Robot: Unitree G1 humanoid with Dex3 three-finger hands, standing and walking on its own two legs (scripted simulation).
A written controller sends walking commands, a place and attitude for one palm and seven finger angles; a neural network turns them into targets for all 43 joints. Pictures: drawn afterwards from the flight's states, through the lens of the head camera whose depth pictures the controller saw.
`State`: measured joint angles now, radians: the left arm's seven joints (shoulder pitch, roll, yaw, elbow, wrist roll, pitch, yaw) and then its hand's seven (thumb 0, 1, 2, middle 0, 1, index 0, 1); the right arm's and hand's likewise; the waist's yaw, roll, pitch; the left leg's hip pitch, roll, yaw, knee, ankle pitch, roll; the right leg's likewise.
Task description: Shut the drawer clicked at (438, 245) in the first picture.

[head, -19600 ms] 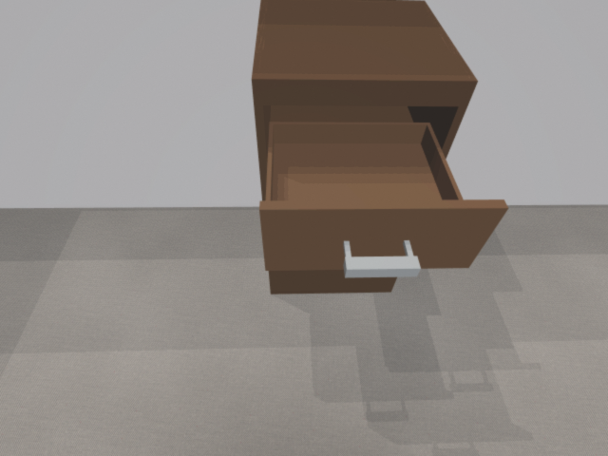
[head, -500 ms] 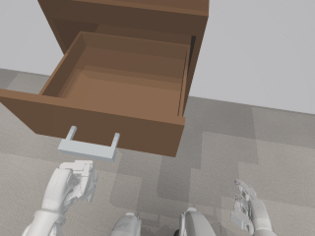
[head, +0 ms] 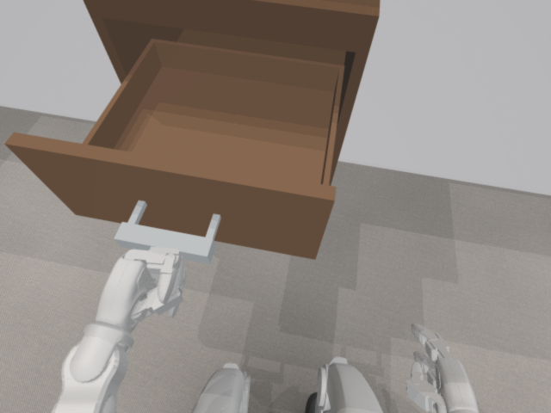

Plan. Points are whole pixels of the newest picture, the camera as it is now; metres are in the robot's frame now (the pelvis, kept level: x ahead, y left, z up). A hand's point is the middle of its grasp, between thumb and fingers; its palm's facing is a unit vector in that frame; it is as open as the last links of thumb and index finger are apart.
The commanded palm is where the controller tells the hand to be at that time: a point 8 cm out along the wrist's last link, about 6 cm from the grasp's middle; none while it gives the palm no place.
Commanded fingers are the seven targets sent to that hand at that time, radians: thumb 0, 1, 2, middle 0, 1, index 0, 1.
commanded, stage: push the drawer shut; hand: left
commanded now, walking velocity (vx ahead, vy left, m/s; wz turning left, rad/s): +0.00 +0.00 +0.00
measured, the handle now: (172, 228) +0.36 +0.16 +0.04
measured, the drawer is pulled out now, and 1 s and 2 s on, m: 0.28 0.15 0.03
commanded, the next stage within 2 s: none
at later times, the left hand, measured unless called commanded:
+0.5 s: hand (191, 243) +0.34 +0.13 +0.03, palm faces -0.20 -0.98 -0.06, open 2.9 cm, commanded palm +0.34 +0.19 +0.05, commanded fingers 0.00 0.90 0.90 -1.40 -1.60 -1.40 -1.60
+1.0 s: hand (205, 208) +0.40 +0.12 +0.03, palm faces -0.18 -0.98 -0.06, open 2.9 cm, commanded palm +0.40 +0.17 +0.05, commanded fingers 0.00 0.90 0.90 -1.40 -1.60 -1.40 -1.60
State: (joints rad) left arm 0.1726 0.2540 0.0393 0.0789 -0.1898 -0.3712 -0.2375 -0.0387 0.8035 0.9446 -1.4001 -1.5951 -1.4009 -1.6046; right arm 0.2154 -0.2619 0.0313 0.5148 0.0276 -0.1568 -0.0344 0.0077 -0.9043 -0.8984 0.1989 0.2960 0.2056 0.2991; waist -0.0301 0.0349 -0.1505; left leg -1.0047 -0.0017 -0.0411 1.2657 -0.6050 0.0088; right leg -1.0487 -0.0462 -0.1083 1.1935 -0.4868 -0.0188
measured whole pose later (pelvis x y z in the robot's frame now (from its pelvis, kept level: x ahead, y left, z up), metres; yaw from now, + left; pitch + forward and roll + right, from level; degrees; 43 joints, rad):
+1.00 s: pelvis -0.01 +0.00 +0.01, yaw -1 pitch +21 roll -1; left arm -0.42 0.26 0.10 0.64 -0.14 -0.40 -0.19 -0.03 0.78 0.94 -1.40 -1.60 -1.40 -1.60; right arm 0.24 -0.26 0.03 0.60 0.02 -0.07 -0.02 0.00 -0.91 -0.90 0.20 0.30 0.21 0.30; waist -0.08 0.02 -0.13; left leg -1.02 -0.01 -0.02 1.21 -0.56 0.02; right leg -1.07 -0.05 -0.08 1.15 -0.44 -0.01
